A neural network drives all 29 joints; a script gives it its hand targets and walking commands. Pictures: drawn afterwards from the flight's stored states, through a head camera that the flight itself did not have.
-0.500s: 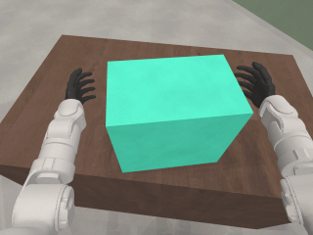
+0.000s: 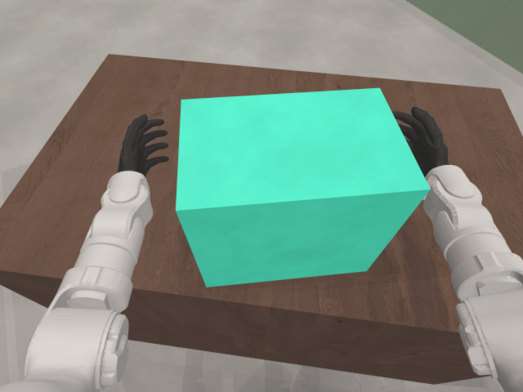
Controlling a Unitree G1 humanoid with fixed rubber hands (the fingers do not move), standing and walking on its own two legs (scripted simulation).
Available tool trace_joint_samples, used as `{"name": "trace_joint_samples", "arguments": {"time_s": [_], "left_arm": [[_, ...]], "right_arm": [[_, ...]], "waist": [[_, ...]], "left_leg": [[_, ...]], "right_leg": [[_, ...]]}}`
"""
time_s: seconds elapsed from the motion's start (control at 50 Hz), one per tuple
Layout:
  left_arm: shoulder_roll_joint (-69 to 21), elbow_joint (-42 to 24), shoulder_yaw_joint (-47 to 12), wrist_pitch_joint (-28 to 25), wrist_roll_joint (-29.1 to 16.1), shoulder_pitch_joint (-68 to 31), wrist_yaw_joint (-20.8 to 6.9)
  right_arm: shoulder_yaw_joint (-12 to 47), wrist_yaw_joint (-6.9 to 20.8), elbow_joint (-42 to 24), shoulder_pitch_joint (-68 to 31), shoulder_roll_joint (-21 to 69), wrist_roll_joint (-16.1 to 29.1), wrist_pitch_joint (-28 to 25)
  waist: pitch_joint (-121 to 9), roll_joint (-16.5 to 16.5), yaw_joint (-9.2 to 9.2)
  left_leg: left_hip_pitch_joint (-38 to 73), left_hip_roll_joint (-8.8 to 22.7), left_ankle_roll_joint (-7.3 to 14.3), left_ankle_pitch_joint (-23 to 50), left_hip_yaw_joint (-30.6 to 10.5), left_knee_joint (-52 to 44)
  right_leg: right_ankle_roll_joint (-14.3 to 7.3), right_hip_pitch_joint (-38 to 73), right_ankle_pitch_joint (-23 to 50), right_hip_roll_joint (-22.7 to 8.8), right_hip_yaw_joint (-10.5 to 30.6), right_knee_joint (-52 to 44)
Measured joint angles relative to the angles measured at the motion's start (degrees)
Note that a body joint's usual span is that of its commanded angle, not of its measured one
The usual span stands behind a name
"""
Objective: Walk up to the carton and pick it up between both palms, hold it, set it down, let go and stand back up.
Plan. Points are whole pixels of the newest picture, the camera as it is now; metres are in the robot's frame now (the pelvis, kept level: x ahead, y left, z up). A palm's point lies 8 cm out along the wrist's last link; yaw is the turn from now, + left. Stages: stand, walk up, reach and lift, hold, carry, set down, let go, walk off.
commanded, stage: reach and lift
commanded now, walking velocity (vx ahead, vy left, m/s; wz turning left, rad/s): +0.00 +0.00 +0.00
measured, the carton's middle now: (285, 196) +0.44 +0.01 +0.02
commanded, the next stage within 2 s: none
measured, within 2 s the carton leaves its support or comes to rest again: leaves its support in 1.56 s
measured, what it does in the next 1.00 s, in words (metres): stands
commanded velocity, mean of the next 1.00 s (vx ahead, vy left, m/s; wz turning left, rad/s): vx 0.00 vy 0.00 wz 0.00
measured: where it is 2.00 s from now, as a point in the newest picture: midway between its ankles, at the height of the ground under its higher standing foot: outside the picture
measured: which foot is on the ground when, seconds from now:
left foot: down 0.00-1.00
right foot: down 0.00-1.00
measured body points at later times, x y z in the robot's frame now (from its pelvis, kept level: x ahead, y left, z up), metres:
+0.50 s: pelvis +0.00 +0.00 +0.00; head +0.08 +0.00 +0.44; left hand +0.43 +0.22 +0.08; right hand +0.48 -0.18 +0.10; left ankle +0.00 +0.13 -0.74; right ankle +0.01 -0.10 -0.74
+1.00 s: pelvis +0.00 +0.00 +0.00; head +0.08 +0.00 +0.44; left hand +0.43 +0.22 +0.08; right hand +0.48 -0.18 +0.10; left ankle +0.00 +0.13 -0.74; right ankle +0.01 -0.10 -0.74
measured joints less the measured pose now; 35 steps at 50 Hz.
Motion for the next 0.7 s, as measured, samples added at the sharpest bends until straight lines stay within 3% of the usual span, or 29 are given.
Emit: {"name": "trace_joint_samples", "arguments": {"time_s": [0.7], "left_arm": [[-5.0, 3.9, 0.5, -4.9, 1.2, 0.0, 1.8]], "right_arm": [[-1.1, -3.0, 1.5, 0.0, 3.2, -2.5, -1.1]], "waist": [[-1.1, 0.3, 0.02]], "left_leg": [[0.0, 0.1, 0.0, 0.0, 0.0, 0.0]], "right_leg": [[-0.2, 0.0, 0.0, 0.1, 0.0, 0.0]]}}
